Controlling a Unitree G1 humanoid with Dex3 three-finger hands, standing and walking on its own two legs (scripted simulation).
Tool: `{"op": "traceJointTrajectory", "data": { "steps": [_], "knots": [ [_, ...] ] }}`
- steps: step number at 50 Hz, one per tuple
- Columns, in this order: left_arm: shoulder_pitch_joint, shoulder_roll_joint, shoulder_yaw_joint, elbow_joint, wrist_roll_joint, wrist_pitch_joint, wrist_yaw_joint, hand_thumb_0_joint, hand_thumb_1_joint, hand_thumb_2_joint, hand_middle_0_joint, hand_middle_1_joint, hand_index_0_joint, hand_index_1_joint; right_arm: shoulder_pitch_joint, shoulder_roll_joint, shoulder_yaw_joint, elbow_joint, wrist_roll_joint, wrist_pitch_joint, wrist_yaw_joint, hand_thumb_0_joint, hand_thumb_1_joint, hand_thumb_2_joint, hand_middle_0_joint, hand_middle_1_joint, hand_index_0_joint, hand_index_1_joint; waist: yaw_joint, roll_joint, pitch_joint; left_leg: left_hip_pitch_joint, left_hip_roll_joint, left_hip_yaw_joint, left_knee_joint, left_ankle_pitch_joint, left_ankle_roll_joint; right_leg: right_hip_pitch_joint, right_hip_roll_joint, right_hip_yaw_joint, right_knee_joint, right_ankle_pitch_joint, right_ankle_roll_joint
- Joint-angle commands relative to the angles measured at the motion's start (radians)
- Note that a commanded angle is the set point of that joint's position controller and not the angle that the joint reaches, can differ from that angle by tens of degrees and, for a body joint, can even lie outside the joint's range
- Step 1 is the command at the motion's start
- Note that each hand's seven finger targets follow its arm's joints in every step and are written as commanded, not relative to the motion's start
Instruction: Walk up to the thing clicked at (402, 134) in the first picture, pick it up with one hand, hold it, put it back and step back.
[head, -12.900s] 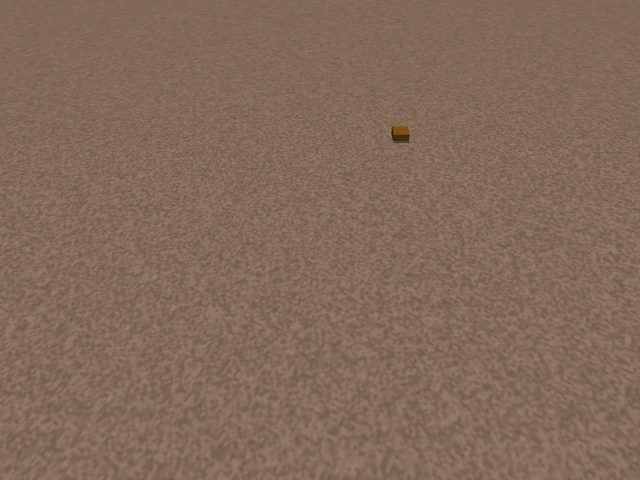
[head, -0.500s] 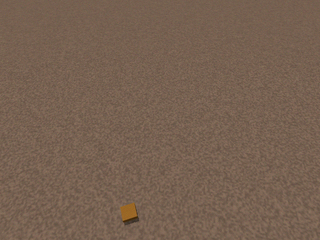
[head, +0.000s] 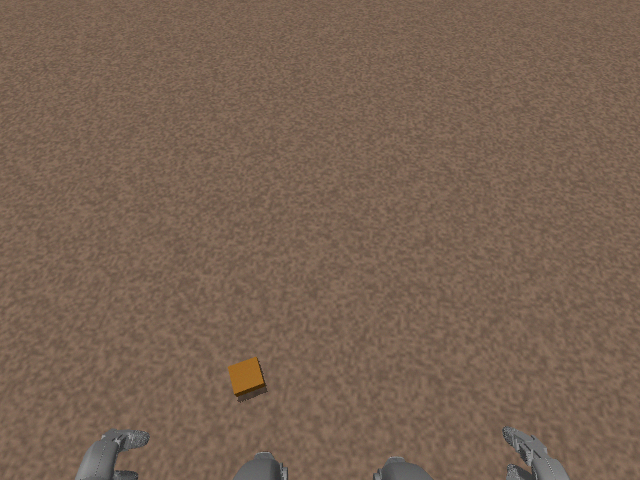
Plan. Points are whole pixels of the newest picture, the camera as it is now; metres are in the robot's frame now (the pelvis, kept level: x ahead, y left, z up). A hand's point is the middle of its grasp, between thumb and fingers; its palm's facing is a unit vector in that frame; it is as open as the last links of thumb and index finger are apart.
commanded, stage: rise first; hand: left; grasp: from above
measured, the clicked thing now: (246, 376) +0.42 +0.22 -0.71
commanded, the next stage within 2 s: none
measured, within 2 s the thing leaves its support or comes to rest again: neither
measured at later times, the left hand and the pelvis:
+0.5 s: hand out of the picture +0.13 +0.27 -0.22, palm faces -0.22 -0.80 -0.56, open 13.4 cm; pelvis -0.01 +0.00 -0.09, yaw +0 degrees
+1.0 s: hand (185, 422) +0.26 +0.30 -0.43, palm faces -0.36 -0.26 -0.90, open 13.0 cm; pelvis -0.08 -0.01 -0.29, yaw -3 degrees
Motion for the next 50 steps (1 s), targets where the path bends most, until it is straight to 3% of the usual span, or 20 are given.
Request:
{"op": "traceJointTrajectory", "data": {
  "steps": [1,2,5,11,18,20,23,25,26,28,31,35,39,41,43,50],
  "knots": [
    [0.02,0.22,0.076,-0.232,0.036,-0.037,0.029,0.0,-0.474,0.844,-0.281,-0.889,-0.264,-0.906,-0.02,-0.152,-0.063,-0.146,-0.01,-0.075,-0.015,0.0,-0.945,-0.91,0.201,0.3,0.2,0.3,0.019,0.047,-0.261,0.096,-0.03,0.0,-0.015,0.203,0.014,-0.017,0.033,-0.02,-0.008,0.177,-0.041],
    [0.036,0.205,0.066,-0.246,0.04,-0.034,0.029,0.0,-0.477,0.838,-0.295,-0.885,-0.278,-0.903,-0.021,-0.148,-0.062,-0.146,-0.012,-0.079,-0.017,0.0,-0.961,-0.914,0.201,0.3,0.2,0.3,0.006,0.029,-0.262,0.079,-0.027,-0.002,0.003,0.198,0.017,-0.031,0.035,-0.018,0.005,0.174,-0.039],
    [0.08,0.217,0.083,-0.316,0.057,-0.022,0.03,0.0,-0.47,0.83,-0.304,-0.873,-0.285,-0.893,-0.024,-0.146,-0.064,-0.157,-0.017,-0.09,-0.023,0.0,-0.964,-0.915,0.2,0.3,0.2,0.3,0.007,0.061,-0.284,0.055,-0.023,-0.008,0.039,0.187,0.016,-0.073,0.033,-0.015,0.039,0.16,-0.038],
    [0.162,0.183,0.058,-0.397,0.087,0.016,0.029,0.0,-0.449,0.809,-0.299,-0.883,-0.289,-0.894,-0.042,-0.14,-0.059,-0.173,-0.019,-0.113,-0.03,0.0,-0.964,-0.914,0.2,0.3,0.2,0.3,-0.001,0.055,-0.315,-0.017,-0.023,-0.011,0.124,0.172,0.021,-0.144,0.032,-0.015,0.106,0.157,-0.037],
    [0.227,0.181,0.065,-0.464,0.127,0.029,0.036,0.0,-0.434,0.803,-0.277,-0.903,-0.275,-0.904,-0.075,-0.138,-0.057,-0.202,-0.019,-0.133,-0.018,0.0,-0.955,-0.911,0.2,0.3,0.2,0.3,0.014,0.059,-0.356,-0.113,-0.021,-0.032,0.225,0.207,0.018,-0.262,0.036,-0.028,0.237,0.152,-0.042],
    [0.201,0.205,0.072,-0.501,0.139,0.027,0.04,0.0,-0.448,0.818,-0.268,-0.908,-0.262,-0.913,-0.083,-0.143,-0.057,-0.203,-0.017,-0.137,-0.013,0.0,-0.953,-0.911,0.2,0.3,0.2,0.3,0.015,0.071,-0.375,-0.14,-0.019,-0.038,0.255,0.21,0.017,-0.3,0.035,-0.027,0.274,0.15,-0.043],
    [0.116,0.223,0.067,-0.459,0.194,0.013,0.052,0.0,-0.463,0.829,-0.248,-0.924,-0.244,-0.929,-0.094,-0.143,-0.058,-0.196,-0.014,-0.146,-0.01,0.0,-0.953,-0.912,0.2,0.3,0.2,0.3,-0.004,0.042,-0.35,-0.247,-0.026,-0.03,0.327,0.115,0.026,-0.38,0.035,-0.02,0.318,0.104,-0.038],
    [0.065,0.234,0.07,-0.405,0.23,-0.012,0.059,0.0,-0.475,0.852,-0.228,-0.932,-0.221,-0.939,-0.114,-0.149,-0.06,-0.18,-0.016,-0.152,-0.005,0.0,-0.943,-0.91,0.2,0.3,0.2,0.3,0.001,0.041,-0.336,-0.322,-0.024,-0.042,0.365,0.055,0.023,-0.466,0.033,-0.018,0.376,0.042,-0.044],
    [0.035,0.249,0.078,-0.394,0.255,-0.028,0.066,0.0,-0.451,0.837,-0.223,-0.939,-0.222,-0.938,-0.112,-0.155,-0.064,-0.178,-0.02,-0.157,-0.003,0.0,-0.937,-0.907,0.2,0.3,0.2,0.3,0.0,0.057,-0.35,-0.351,-0.027,-0.042,0.394,0.033,0.021,-0.501,0.031,-0.016,0.412,0.027,-0.044],
    [-0.015,0.231,0.038,-0.374,0.303,-0.059,0.081,0.0,-0.429,0.837,-0.222,-0.943,-0.223,-0.941,-0.112,-0.16,-0.068,-0.168,-0.017,-0.163,0.002,0.0,-0.919,-0.903,0.2,0.3,0.2,0.3,-0.009,0.042,-0.401,-0.394,-0.028,-0.038,0.451,0.023,0.025,-0.552,0.031,-0.014,0.46,0.023,-0.044],
    [-0.116,0.269,0.03,-0.367,0.37,-0.114,0.116,0.0,-0.398,0.835,-0.235,-0.92,-0.235,-0.921,-0.118,-0.176,-0.075,-0.143,-0.02,-0.171,0.008,0.0,-0.907,-0.9,0.2,0.3,0.2,0.3,-0.017,0.073,-0.476,-0.46,-0.028,-0.034,0.545,0.02,0.024,-0.651,0.035,-0.011,0.549,0.022,-0.045],
    [-0.219,0.353,0.052,-0.292,0.472,-0.175,0.187,0.0,-0.388,0.832,-0.264,-0.892,-0.258,-0.898,-0.122,-0.192,-0.08,-0.104,-0.022,-0.166,0.017,0.0,-0.917,-0.903,0.2,0.3,0.2,0.3,0.006,0.08,-0.57,-0.568,-0.029,-0.032,0.674,0.03,0.023,-0.762,0.037,-0.013,0.67,0.03,-0.044],
    [-0.291,0.378,0.056,-0.207,0.55,-0.171,0.256,0.0,-0.383,0.836,-0.272,-0.89,-0.268,-0.894,-0.108,-0.205,-0.08,-0.066,-0.026,-0.144,0.029,0.0,-0.921,-0.905,0.2,0.3,0.2,0.3,0.027,0.095,-0.664,-0.602,-0.026,-0.028,0.766,0.093,0.016,-0.834,0.039,-0.025,0.76,0.067,-0.046],
    [-0.412,0.385,0.04,-0.165,0.593,-0.163,0.289,0.0,-0.385,0.858,-0.245,-0.894,-0.24,-0.9,-0.101,-0.21,-0.082,-0.049,-0.035,-0.13,0.033,0.0,-0.899,-0.899,0.2,0.3,0.2,0.3,0.007,0.087,-0.686,-0.649,-0.022,-0.035,0.806,0.057,0.013,-0.892,0.04,-0.037,0.797,0.039,-0.047],
    [-0.5,0.423,0.046,-0.124,0.637,-0.151,0.323,0.0,-0.38,0.861,-0.261,-0.87,-0.251,-0.881,-0.089,-0.214,-0.08,-0.032,-0.039,-0.116,0.035,0.0,-0.9,-0.9,0.2,0.3,0.2,0.3,0.012,0.073,-0.728,-0.695,-0.021,-0.026,0.855,0.032,0.018,-0.901,0.043,-0.037,0.819,0.027,-0.045],
    [-0.741,0.542,0.062,0.056,0.74,-0.133,0.386,0.0,-0.308,0.803,-0.302,-0.842,-0.303,-0.842,-0.086,-0.21,-0.068,0.021,-0.072,-0.09,0.037,0.0,-0.895,-0.898,0.2,0.3,0.2,0.3,0.004,0.032,-0.734,-0.888,-0.026,-0.005,0.953,-0.173,0.031,-0.957,0.056,-0.033,0.857,-0.195,-0.044]
  ]
}}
